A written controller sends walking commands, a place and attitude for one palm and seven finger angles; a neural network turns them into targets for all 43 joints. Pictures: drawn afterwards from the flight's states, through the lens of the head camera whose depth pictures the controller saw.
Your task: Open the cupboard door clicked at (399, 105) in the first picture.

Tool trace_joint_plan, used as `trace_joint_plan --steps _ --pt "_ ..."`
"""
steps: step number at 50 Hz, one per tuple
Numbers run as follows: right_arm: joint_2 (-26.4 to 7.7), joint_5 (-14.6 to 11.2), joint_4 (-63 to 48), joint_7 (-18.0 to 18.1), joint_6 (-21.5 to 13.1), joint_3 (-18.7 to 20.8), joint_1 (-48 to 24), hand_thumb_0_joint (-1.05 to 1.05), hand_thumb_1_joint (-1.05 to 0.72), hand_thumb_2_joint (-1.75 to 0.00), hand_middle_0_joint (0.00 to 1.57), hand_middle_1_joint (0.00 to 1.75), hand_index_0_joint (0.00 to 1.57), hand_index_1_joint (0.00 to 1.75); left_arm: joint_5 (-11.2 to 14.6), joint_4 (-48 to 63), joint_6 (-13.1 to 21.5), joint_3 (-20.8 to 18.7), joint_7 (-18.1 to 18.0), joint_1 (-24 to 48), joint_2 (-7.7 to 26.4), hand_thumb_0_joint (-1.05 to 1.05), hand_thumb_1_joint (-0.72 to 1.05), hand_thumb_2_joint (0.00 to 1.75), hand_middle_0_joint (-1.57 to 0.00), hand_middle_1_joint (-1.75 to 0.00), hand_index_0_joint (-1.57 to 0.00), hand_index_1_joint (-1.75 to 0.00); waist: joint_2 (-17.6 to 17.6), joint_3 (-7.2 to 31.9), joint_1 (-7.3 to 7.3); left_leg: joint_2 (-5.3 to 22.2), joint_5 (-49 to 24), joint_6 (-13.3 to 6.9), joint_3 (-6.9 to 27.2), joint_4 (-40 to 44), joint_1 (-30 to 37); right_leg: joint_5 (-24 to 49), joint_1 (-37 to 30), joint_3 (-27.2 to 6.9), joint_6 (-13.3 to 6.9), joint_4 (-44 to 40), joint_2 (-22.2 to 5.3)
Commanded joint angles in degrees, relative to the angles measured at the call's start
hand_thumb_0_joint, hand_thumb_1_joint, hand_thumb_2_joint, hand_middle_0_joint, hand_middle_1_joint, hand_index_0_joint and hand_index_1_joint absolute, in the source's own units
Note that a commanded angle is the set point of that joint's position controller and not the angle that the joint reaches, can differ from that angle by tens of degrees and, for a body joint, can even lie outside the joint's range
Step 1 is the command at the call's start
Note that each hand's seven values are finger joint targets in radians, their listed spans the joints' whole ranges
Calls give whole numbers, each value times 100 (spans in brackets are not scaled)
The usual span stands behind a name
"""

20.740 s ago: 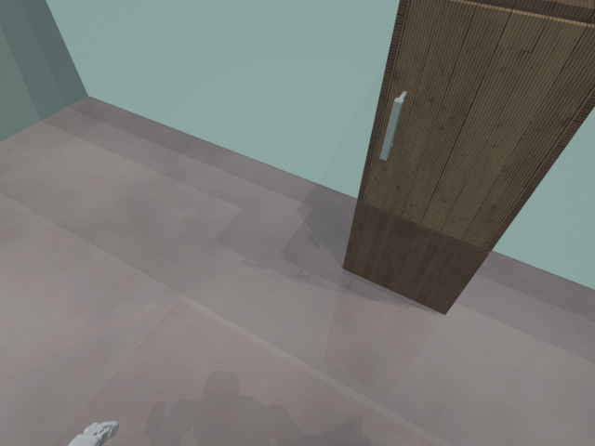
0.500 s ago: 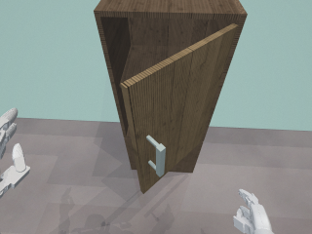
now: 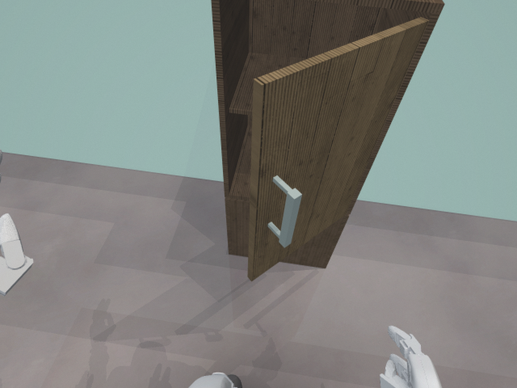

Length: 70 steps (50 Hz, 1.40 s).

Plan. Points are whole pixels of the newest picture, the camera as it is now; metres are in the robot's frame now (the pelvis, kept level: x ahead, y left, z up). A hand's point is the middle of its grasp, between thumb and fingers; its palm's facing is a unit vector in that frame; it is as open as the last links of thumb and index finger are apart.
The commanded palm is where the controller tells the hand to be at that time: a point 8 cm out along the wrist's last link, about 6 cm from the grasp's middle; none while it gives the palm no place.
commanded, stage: step back with the hand held close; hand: left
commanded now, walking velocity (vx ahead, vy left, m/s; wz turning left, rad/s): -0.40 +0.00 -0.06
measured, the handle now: (282, 213) +0.43 -0.02 -0.02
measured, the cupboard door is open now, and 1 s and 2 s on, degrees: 46 46 46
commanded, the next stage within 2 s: stop stepping back and stand still in 0.30 s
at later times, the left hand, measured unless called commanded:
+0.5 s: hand out of the picture +0.08 +0.28 +0.19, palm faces +0.48 -0.79 -0.39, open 7.4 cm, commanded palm +0.02 +0.31 +0.19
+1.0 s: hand out of the picture +0.06 +0.22 +0.17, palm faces +0.39 -0.84 -0.39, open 7.4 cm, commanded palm +0.00 +0.25 +0.19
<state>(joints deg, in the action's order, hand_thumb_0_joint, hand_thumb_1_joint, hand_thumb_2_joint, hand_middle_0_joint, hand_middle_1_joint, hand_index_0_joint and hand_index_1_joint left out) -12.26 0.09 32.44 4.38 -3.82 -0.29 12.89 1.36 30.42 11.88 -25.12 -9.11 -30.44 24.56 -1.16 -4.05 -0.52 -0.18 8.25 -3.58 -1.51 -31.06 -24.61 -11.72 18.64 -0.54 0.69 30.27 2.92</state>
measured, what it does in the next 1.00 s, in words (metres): walks backwards: left foot, then right foot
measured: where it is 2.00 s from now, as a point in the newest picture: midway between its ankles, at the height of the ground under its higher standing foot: outside the picture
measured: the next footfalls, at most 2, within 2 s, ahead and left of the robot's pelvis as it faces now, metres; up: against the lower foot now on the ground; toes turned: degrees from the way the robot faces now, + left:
left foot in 0.32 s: +0.00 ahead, +0.12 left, +0.00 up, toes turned +7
right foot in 0.70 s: -0.26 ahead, -0.10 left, +0.00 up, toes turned -7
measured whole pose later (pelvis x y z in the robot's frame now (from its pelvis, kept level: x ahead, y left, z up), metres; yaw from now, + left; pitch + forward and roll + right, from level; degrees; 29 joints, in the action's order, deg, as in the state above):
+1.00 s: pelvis -0.17 -0.03 -0.01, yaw -7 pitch -1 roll +2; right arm -16.7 -0.7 39.6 3.9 -4.8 2.5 16.5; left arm 2.7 20.0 12.1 -23.8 -9.6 -26.9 22.2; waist 1.7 3.8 -1.2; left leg -1.9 12.9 -4.1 -6.8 -33.4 -19.0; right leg -29.4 4.2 -0.1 -1.5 36.4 1.4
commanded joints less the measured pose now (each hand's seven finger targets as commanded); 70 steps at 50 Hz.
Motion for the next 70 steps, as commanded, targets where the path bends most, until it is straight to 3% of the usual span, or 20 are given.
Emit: trace_joint_plan --steps 1,5,8,12,14,16,21,26,31,36,38,43,46,48,51,54,58,61,66,70 --pt "-868 10 -901 33 -435 394 -650 0 -90 -90 20 30 20 30 -30 1131 417 -851 -76 -11 895 0 90 90 -20 -30 -20 -30 -889 959 94 1103 3311 -244 1135 1744 -1717 -313 -2001 -174 -37 833 148" --pt "-809 10 -862 -15 -456 459 -624 0 -90 -90 20 30 20 30 -7 1042 444 -952 -35 -75 983 0 90 90 -20 -30 -20 -30 -123 749 57 748 3137 -70 620 789 -1479 -913 -1036 -983 -277 125 -188" --pt "-715 30 -550 -151 -318 565 -444 0 -90 -90 20 30 20 30 27 1099 434 -765 -116 147 1084 0 90 90 -20 -30 -20 -30 1035 653 -55 -84 1897 520 27 -2730 1050 -2953 2487 -3152 -1150 -2243 -1920" --pt "-465 57 -621 -123 -156 345 -576 0 -90 -90 20 30 20 30 -27 1275 353 -600 -114 768 1119 0 90 90 -20 -30 -20 -30 1435 530 -63 41 1900 420 42 -1899 1111 -680 1783 -1505 -621 -1635 -1252" --pt "-617 12 -505 40 -215 276 -671 0 -90 -90 20 30 20 30 40 1432 432 -528 -104 1116 1150 0 90 90 -20 -30 -20 -30 57 213 -143 69 1510 411 95 654 1187 -615 1473 -1110 -243 -568 -745" --pt "-824 89 -579 72 -454 338 -601 0 -90 -90 20 30 20 30 -86 1704 614 -647 -196 1283 1032 0 90 90 -20 -30 -20 -30 -2572 583 -34 2242 977 -413 2072 1981 -281 -1580 530 -282 130 2733 153" --pt "-642 45 -420 -195 -691 587 -522 0 -90 -90 20 30 20 30 156 1710 464 -666 -84 437 775 0 90 90 -20 -30 -20 -30 -637 1147 12 2065 -25 -571 1057 1193 604 -1489 1090 -348 195 4361 32" --pt "-594 -19 -540 -241 -821 372 -630 0 -90 -90 20 30 20 30 160 1873 271 -454 -142 355 714 0 90 90 -20 -30 -20 -30 -1401 920 -71 1639 2998 -132 1120 2274 767 -1779 447 399 147 2380 30" --pt "-518 63 -553 -129 -686 251 -511 0 -90 -90 20 30 20 30 219 1484 111 -667 -200 -136 962 0 90 90 -20 -30 -20 -30 -1495 1114 -15 1019 2652 358 366 2279 996 -1858 -1127 1043 -131 -517 336" --pt "-458 94 -493 -192 -344 144 -488 0 -90 -90 20 30 20 30 270 1665 251 -1329 -172 -287 1758 0 90 90 -20 -30 -20 -30 823 1238 106 286 981 389 -175 -1518 -329 1362 -1314 -1592 -1009 -1787 -2045" --pt "-589 -133 -430 -198 -423 296 -371 0 -90 -90 20 30 20 30 258 1263 307 -1038 -168 18 1425 0 90 90 -20 -30 -20 -30 1663 1321 73 85 1272 409 -139 -2423 -1527 3889 -2607 -1360 -540 -1169 -1787" --pt "-595 -87 -263 -37 -433 212 -622 0 -90 -90 20 30 20 30 107 -5 344 -555 -110 505 945 0 90 90 -20 -30 -20 -30 432 322 -12 -9 606 208 -578 -920 -257 3611 -1348 -562 -426 -754 -1562" --pt "-731 -50 -213 -5 -478 319 -514 0 -90 -90 20 30 20 30 72 -177 361 -229 -86 972 832 0 90 90 -20 -30 -20 -30 861 395 -70 -227 221 -8 -638 -180 1065 3168 -650 -427 -79 -316 -1371" --pt "-912 -68 -305 2 -488 423 -486 0 -90 -90 20 30 20 30 106 246 422 -291 -77 1029 985 0 90 90 -20 -30 -20 -30 367 689 -115 205 -650 -353 180 204 2054 2820 -64 -155 321 843 -987" --pt "-804 -9 -371 -141 -597 401 -352 0 -90 -90 20 30 20 30 79 671 544 -560 -107 634 1071 0 90 90 -20 -30 -20 -30 -763 957 10 1755 -1590 -1248 2511 1014 2133 -1957 893 -255 281 2796 -205" --pt "-612 41 -438 -126 -741 299 -692 0 -90 -90 20 30 20 30 74 1557 460 -972 -125 323 1453 0 90 90 -20 -30 -20 -30 -949 411 86 1433 1763 -678 1685 2033 -190 -1819 -611 -41 -55 2048 -437" --pt "-618 -19 -640 -92 -680 299 -586 0 -90 -90 20 30 20 30 98 1216 441 -1227 -178 -497 1310 0 90 90 -20 -30 -20 -30 -1129 577 124 683 2797 52 292 1469 -1228 -1050 -2116 544 -150 154 -286" --pt "-580 -32 -522 -113 -504 391 -454 0 -90 -90 20 30 20 30 137 517 347 -929 -108 -366 987 0 90 90 -20 -30 -20 -30 1283 302 7 -34 1608 460 118 -1944 -284 -2738 175 -2882 -946 -2332 -2022" --pt "-521 -29 -196 -30 -510 218 -360 0 -90 -90 20 30 20 30 36 -421 377 -379 -118 405 644 0 90 90 -20 -30 -20 -30 764 603 -87 199 1072 395 158 -1480 -261 1522 -1172 -997 -630 -1124 -1480" --pt "-543 -6 -243 104 -643 229 -651 0 -90 -90 20 30 20 30 -52 -300 291 -42 -128 1040 572 0 90 90 -20 -30 -20 -30 1146 690 127 -5 915 190 -176 -337 446 2677 -1540 -674 -195 -996 -1241"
